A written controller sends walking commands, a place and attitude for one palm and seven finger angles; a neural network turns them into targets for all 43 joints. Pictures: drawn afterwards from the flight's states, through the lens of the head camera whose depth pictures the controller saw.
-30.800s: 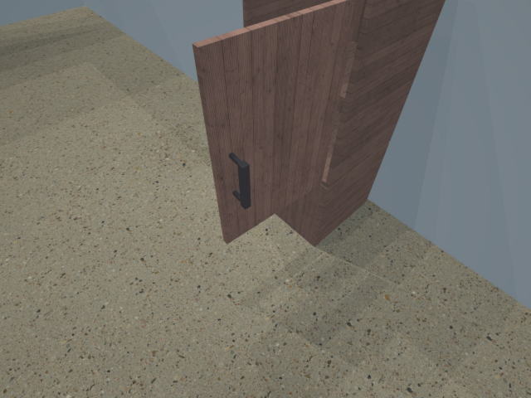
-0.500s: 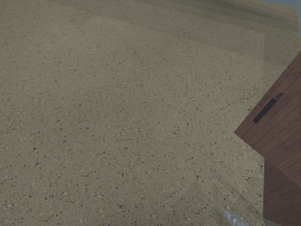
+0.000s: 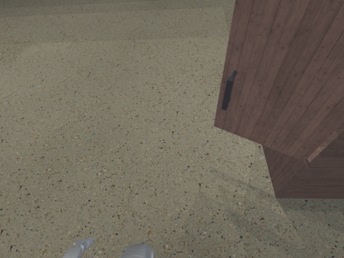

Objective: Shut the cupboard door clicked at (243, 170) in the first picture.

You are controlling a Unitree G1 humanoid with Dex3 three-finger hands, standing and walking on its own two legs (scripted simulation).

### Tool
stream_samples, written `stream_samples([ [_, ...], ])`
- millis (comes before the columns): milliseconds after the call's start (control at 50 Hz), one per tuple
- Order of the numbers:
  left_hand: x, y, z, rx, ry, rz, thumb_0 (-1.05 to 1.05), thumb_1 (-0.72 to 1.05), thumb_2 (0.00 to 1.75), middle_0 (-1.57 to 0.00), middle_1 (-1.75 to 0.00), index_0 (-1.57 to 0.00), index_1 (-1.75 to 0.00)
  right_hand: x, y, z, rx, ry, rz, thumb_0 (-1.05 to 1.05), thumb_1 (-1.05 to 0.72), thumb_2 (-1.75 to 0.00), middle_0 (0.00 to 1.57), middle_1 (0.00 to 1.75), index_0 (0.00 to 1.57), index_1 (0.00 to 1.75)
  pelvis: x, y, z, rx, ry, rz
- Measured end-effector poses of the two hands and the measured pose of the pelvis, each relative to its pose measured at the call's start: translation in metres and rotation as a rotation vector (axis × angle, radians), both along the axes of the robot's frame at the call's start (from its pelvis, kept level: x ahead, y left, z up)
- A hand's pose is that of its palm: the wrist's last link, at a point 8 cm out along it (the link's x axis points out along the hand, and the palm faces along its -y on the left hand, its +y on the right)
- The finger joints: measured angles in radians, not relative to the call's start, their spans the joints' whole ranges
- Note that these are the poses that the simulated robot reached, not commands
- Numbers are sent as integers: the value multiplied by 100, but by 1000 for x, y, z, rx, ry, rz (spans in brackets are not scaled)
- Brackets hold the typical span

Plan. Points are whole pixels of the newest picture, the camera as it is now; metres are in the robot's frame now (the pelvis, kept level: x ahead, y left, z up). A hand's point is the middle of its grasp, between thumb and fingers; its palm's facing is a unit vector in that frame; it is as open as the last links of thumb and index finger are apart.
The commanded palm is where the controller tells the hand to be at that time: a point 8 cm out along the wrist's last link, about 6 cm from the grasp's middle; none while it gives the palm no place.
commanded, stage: turn to face it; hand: left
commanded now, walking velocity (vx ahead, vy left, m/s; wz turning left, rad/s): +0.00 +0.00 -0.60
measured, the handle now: (229, 91) +0.66 -0.17 -0.07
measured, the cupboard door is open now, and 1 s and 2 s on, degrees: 62 62 62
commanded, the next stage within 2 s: take the last steps up to it in 0.66 s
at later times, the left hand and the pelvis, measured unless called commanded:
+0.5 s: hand (96, 253) +0.15 +0.23 -0.16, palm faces -0.21 -0.95 -0.23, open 7.3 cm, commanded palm none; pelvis +0.03 +0.03 +0.01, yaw -16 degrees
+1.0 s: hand (138, 240) +0.18 +0.11 -0.16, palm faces -0.39 -0.90 -0.20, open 7.3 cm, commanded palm none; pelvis +0.04 -0.02 +0.01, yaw -24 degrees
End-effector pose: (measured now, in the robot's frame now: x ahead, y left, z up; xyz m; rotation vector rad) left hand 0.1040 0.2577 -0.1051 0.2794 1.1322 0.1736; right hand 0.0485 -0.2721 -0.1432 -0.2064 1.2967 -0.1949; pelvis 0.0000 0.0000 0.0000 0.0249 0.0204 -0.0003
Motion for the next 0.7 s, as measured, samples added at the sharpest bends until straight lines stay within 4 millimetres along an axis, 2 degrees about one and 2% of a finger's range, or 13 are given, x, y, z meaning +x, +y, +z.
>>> stream_samples([
  [100,2,-16,-3,-28,41,-41,0,91,90,-20,-30,-21,-30,10,-1,13,7,-55,-31,0,-91,-90,20,30,20,30,5,-5,7,9,10,-50],
  [180,3,-19,-10,-53,66,-59,0,91,90,-20,-30,-21,-30,21,5,19,3,-95,-52,0,-91,-90,20,30,20,30,10,-1,7,1,11,-90],
  [300,6,-3,-27,-77,111,-79,0,90,90,-20,-30,-21,-30,39,24,28,-21,-168,-87,0,-91,-90,20,30,20,30,19,16,2,-13,15,-161],
  [360,16,9,-39,-83,131,-95,0,91,90,-20,-30,-21,-30,37,33,29,-47,-197,-100,0,-91,-90,20,30,20,30,23,26,-5,-28,17,-193],
  [460,38,17,-32,-73,138,-158,1,91,90,-20,-30,-20,-30,13,44,36,-51,-159,-139,0,-90,-90,21,30,21,30,26,29,4,-42,12,-258],
  [540,59,11,-23,-57,129,-211,0,91,90,-19,-30,-20,-30,-14,44,34,-39,-114,-202,0,-90,-90,21,30,21,30,27,27,8,-52,16,-300],
  [600,75,-3,-19,-43,117,-264,0,91,90,-19,-30,-20,-30,-38,41,26,-21,-79,-263,0,-90,-90,21,30,21,30,27,20,7,-51,13,-333],
  [700,101,-43,-18,-17,54,-360,0,91,90,-19,-30,-20,-30,-85,25,0,22,-19,-373,0,-90,-90,21,30,21,30,25,-1,-7,-19,3,-378],
])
